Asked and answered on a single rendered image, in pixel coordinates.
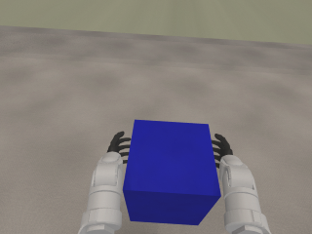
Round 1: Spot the robot left hand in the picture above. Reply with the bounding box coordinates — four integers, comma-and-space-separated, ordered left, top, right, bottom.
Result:
107, 131, 131, 164

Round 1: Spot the robot right hand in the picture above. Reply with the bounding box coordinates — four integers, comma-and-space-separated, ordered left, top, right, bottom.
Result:
212, 134, 233, 168

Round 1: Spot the right robot forearm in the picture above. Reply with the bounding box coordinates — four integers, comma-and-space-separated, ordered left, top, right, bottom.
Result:
219, 154, 271, 234

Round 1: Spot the left robot forearm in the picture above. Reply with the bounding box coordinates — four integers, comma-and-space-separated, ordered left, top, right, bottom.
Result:
78, 151, 124, 234

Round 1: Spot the carton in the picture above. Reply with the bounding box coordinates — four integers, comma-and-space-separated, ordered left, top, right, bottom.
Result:
122, 119, 221, 225

